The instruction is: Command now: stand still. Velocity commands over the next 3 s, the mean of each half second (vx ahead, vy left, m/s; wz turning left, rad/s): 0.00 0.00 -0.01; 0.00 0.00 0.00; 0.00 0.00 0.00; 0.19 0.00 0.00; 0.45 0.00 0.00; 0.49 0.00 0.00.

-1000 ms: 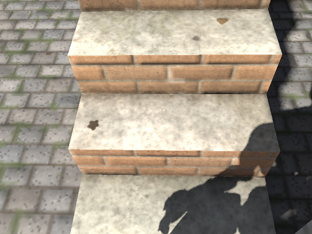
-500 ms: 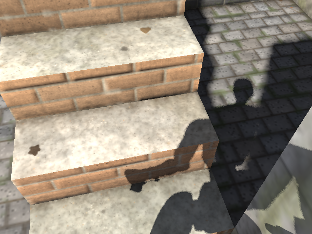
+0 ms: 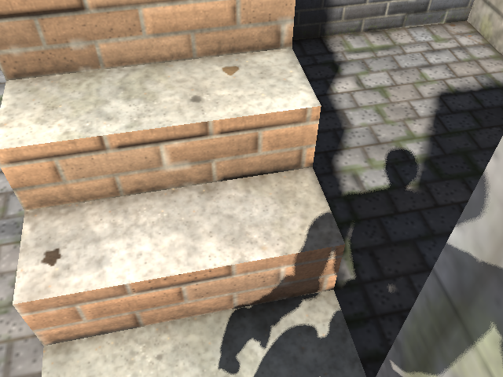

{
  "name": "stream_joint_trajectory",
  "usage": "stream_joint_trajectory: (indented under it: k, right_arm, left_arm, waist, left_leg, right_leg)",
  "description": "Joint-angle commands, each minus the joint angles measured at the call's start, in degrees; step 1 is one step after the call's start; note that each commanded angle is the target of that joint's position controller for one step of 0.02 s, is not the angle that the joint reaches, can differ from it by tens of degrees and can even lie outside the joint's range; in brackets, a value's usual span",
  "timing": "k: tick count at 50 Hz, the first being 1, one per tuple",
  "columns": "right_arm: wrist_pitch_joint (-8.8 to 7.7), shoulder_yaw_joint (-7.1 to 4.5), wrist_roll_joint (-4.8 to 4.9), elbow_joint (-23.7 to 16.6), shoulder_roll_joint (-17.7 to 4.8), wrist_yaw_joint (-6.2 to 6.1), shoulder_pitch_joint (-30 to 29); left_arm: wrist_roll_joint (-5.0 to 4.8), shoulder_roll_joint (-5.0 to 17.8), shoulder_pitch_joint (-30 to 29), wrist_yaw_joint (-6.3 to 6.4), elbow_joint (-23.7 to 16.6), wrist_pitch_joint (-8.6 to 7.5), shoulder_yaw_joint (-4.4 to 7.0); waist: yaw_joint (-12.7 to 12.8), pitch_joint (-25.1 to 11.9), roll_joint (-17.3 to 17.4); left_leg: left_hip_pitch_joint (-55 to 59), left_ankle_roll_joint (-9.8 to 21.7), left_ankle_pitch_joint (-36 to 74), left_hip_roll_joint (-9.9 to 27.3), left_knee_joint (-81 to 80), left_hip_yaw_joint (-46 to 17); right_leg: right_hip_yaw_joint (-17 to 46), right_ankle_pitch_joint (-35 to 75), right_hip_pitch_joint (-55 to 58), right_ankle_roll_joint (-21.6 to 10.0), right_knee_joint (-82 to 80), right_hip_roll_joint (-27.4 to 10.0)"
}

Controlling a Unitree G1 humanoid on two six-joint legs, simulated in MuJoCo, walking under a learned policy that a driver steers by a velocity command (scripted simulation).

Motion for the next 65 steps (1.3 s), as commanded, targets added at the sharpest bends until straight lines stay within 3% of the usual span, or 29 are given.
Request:
stream_joint_trajectory:
  k: [1,16,17,19,36,46,47,52,65]
  right_arm:
    - [-0.41,-1.27,0.10,-1.4,-6.7,-0.27,-0.3]
    - [-0.12,-1.20,0.36,2.3,-6.9,-0.23,-1.2]
    - [0.11,-0.72,0.50,3.8,-5.7,-0.32,-0.1]
    - [0.19,-0.68,0.48,4.5,-6.0,-0.35,-0.3]
    - [0.50,-0.44,0.41,8.3,-5.5,-0.22,-0.4]
    - [0.89,-0.51,0.35,8.6,-5.2,-0.42,-0.1]
    - [0.72,-1.06,0.43,7.7,-6.6,-0.38,-0.3]
    - [0.64,-1.12,0.40,7.0,-5.6,-0.32,0.3]
    - [0.60,-1.51,0.69,6.0,-5.8,-0.37,0.5]
  left_arm:
    - [-0.12,6.5,-0.9,0.26,-1.9,-0.65,1.34]
    - [-0.38,7.9,1.6,1.01,1.6,-0.22,1.45]
    - [0.00,7.8,2.2,1.07,2.1,0.05,1.39]
    - [-0.29,8.3,2.5,1.15,2.4,0.32,1.57]
    - [-0.53,7.8,4.8,2.31,4.8,0.99,1.70]
    - [-0.77,7.6,5.9,2.77,5.6,0.59,1.92]
    - [-0.84,7.7,6.2,2.78,5.5,0.29,1.98]
    - [-0.71,7.1,6.4,2.83,5.4,-0.15,1.91]
    - [-0.82,6.7,6.7,2.73,4.6,-0.58,1.91]
  waist:
    - [0.0,-1.5,-0.4]
    - [0.4,-1.5,-0.1]
    - [0.4,-2.0,-0.1]
    - [0.5,-1.8,-0.3]
    - [0.5,-0.4,-0.3]
    - [0.3,0.0,-0.2]
    - [0.2,0.7,-0.6]
    - [0.0,0.2,0.3]
    - [0.1,-0.3,0.0]
  left_leg:
    - [6.0,2.5,6.0,1.8,-1.8,-3.2]
    - [6.1,3.2,8.9,1.3,-2.3,-3.0]
    - [6.0,3.0,9.9,0.9,-2.7,-2.9]
    - [6.0,2.8,10.3,0.8,-3.0,-2.9]
    - [6.1,3.4,9.2,0.1,-4.9,-2.9]
    - [6.3,3.8,8.7,-0.3,-5.5,-3.4]
    - [6.3,4.3,7.5,0.1,-5.1,-3.5]
    - [6.2,4.8,8.3,0.1,-4.7,-3.7]
    - [6.8,5.2,10.3,0.0,-3.9,-4.1]
  right_leg:
    - [5.1,4.3,-5.6,-0.2,-6.7,-4.6]
    - [3.6,9.7,-3.5,0.4,-5.7,-3.9]
    - [4.5,12.8,-2.0,1.3,-5.6,-4.6]
    - [4.4,14.0,-1.4,1.6,-5.2,-4.6]
    - [3.5,8.5,-2.2,2.2,-6.0,-4.3]
    - [3.0,6.5,-3.1,2.9,-6.4,-4.3]
    - [2.1,4.3,-4.1,2.3,-6.6,-3.7]
    - [2.0,4.7,-4.0,2.4,-6.7,-3.9]
    - [1.7,6.3,-3.6,2.7,-6.2,-4.1]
